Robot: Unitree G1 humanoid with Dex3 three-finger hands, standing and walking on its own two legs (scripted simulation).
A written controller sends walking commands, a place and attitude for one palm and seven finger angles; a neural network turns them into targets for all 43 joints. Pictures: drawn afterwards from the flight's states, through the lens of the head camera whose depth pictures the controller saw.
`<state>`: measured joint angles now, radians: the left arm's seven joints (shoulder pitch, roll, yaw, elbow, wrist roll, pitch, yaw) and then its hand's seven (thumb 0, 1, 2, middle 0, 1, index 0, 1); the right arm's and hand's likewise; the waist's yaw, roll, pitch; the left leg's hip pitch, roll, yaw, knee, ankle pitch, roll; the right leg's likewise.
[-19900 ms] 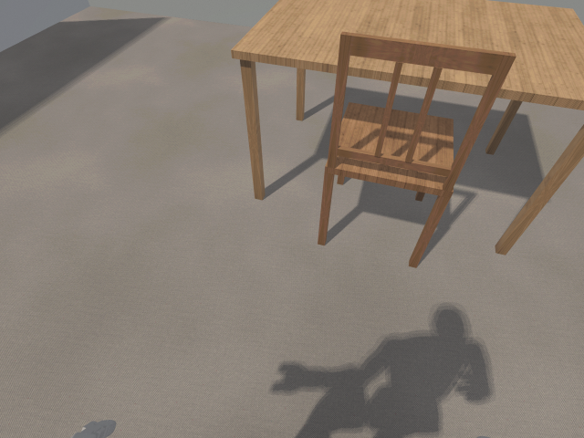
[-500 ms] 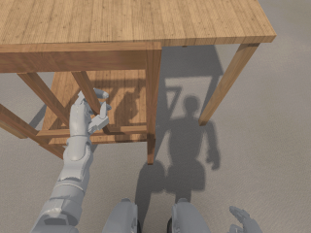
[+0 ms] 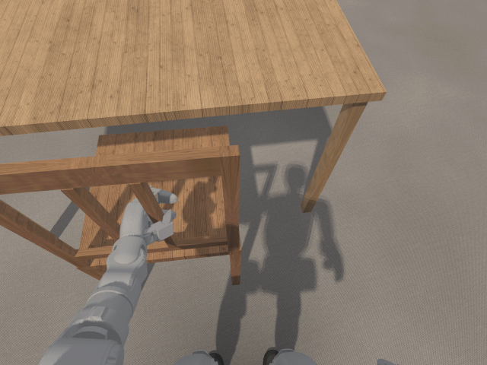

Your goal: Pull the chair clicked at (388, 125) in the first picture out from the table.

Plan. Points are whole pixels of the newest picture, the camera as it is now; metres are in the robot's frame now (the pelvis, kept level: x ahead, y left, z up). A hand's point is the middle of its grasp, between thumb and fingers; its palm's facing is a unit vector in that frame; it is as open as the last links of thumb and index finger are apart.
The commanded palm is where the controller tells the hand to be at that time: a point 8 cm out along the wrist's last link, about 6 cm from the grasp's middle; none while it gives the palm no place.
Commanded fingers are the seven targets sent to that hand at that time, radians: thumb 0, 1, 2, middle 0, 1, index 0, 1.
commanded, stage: step backward, pulling the chair out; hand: left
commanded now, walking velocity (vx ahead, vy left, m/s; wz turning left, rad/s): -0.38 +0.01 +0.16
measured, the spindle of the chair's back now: (107, 222) +0.37 +0.26 -0.08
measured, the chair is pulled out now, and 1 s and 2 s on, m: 0.08 0.19 0.27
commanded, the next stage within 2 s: none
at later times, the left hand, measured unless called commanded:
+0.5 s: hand (175, 273) +0.27 +0.11 -0.06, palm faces +0.01 -0.99 -0.15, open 5.2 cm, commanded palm +0.28 +0.17 -0.06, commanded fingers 0.00 0.90 0.90 -0.50 -1.45 -0.50 -1.45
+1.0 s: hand (171, 280) +0.26 +0.12 -0.07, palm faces -0.01 -0.98 -0.18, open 5.2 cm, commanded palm +0.26 +0.17 -0.06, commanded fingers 0.00 0.90 0.90 -0.50 -1.45 -0.50 -1.45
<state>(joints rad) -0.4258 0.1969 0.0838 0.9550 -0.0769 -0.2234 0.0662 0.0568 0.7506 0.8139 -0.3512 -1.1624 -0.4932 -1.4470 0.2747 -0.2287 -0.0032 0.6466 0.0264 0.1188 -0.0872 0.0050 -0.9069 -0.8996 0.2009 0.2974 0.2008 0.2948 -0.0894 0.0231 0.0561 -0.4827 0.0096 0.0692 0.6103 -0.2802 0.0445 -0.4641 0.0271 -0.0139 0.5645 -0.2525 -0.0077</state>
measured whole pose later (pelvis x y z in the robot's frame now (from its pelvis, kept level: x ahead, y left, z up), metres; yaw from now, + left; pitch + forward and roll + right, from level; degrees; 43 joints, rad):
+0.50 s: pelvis -0.06 -0.01 +0.00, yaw +2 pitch +3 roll +0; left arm -0.43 0.14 -0.04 1.04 -0.08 -0.23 0.09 0.06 0.72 0.83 -0.35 -1.18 -0.50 -1.45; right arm 0.23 -0.26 0.01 0.72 0.07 -0.01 -0.13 0.01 -0.91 -0.90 0.20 0.30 0.20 0.29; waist -0.04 0.02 0.08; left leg -0.46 0.00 0.04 0.55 -0.16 0.04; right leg -0.44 0.01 -0.04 0.54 -0.17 -0.02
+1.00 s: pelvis -0.08 -0.01 -0.01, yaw +3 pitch +0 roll -1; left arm -0.47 0.16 -0.05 1.07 -0.04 -0.22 0.09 0.05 0.70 0.85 -0.36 -1.25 -0.50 -1.45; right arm 0.23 -0.22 0.02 0.77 0.03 -0.05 -0.12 0.01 -0.91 -0.90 0.20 0.30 0.20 0.30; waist -0.04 -0.01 0.12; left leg -0.45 -0.01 0.04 0.61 -0.17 0.05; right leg -0.45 0.01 -0.04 0.63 -0.24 -0.01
